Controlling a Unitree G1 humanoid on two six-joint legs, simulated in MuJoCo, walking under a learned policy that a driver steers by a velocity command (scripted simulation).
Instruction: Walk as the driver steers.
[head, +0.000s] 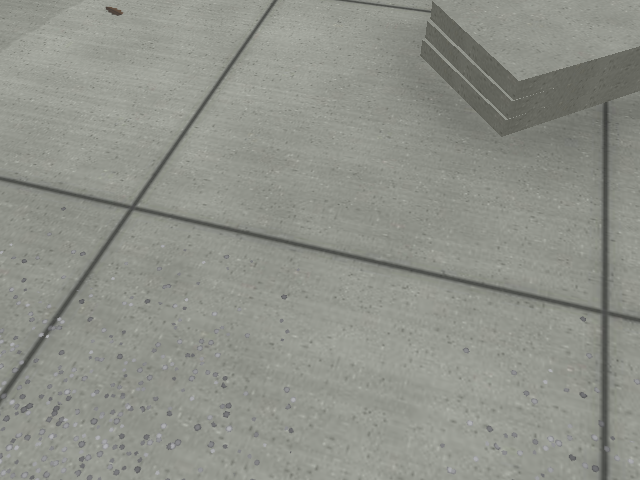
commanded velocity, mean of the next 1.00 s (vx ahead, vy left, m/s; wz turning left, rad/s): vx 0.11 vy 0.00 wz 0.13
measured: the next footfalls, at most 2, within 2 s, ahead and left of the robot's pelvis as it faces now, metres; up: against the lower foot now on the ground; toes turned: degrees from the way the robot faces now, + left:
left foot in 0.30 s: +0.26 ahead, +0.14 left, +0.00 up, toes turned +4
right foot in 0.58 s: +0.22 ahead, -0.11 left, +0.00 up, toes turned +4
